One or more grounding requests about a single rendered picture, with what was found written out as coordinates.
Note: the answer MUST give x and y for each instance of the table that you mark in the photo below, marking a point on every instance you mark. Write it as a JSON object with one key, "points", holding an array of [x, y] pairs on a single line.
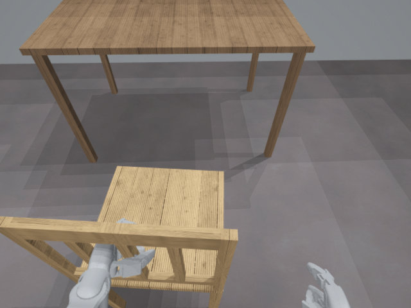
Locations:
{"points": [[148, 27]]}

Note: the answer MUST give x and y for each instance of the robot right hand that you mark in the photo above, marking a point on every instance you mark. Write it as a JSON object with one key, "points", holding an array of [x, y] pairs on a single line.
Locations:
{"points": [[333, 295]]}

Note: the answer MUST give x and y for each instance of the chair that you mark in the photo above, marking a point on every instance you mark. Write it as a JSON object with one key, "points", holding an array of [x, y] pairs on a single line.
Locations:
{"points": [[179, 214]]}

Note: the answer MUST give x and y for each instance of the left robot forearm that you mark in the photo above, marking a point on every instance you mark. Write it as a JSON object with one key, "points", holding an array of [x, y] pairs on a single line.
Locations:
{"points": [[92, 290]]}

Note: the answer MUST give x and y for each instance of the robot left hand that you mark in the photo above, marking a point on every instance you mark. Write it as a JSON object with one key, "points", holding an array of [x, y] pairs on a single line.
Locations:
{"points": [[103, 256]]}

